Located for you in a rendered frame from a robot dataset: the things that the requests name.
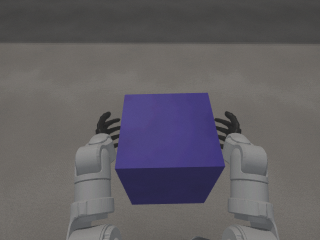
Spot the robot right upper arm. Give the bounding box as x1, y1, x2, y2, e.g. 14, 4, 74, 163
221, 224, 277, 240

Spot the carton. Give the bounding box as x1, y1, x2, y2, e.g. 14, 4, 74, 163
115, 92, 225, 205

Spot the robot right hand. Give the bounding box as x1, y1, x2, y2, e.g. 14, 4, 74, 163
214, 111, 242, 149

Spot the left robot forearm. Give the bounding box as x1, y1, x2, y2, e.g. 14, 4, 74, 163
66, 133, 117, 240

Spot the right robot forearm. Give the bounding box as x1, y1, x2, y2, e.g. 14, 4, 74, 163
222, 133, 280, 240

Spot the robot left upper arm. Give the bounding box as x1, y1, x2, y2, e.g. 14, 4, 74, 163
68, 223, 122, 240

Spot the robot left hand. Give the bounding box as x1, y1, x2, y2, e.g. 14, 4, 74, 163
95, 111, 121, 148

